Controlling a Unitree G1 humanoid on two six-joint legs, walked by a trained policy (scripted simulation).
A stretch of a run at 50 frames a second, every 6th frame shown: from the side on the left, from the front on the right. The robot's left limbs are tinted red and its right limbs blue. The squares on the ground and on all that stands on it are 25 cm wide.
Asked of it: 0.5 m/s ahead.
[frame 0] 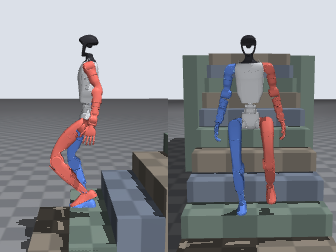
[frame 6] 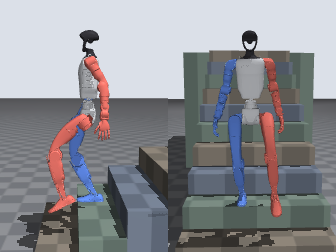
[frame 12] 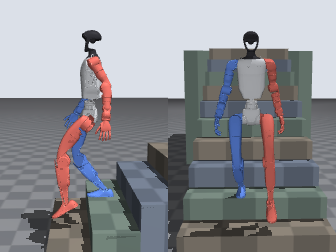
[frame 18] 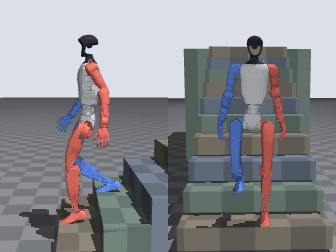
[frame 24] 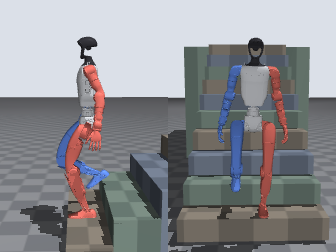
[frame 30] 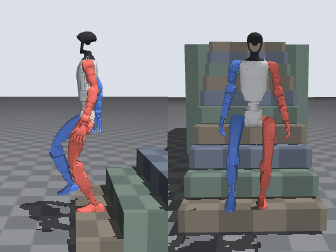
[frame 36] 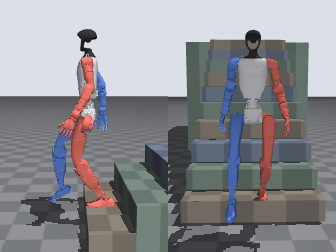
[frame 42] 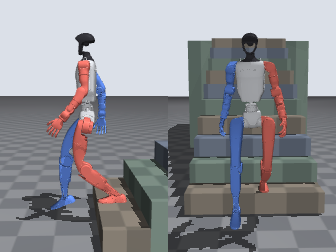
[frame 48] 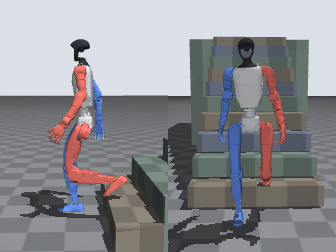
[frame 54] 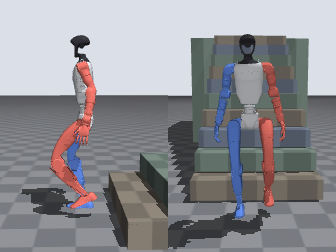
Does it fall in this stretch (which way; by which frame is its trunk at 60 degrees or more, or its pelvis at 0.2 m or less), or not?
no
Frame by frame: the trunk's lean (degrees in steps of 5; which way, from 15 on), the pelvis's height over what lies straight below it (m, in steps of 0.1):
0: 0, 0.8
6: 0, 0.7
12: 0, 0.7
18: 0, 0.8
24: 0, 0.8
30: 0, 0.8
36: 0, 0.7
42: 0, 0.8
48: 5, 0.8
54: 5, 0.8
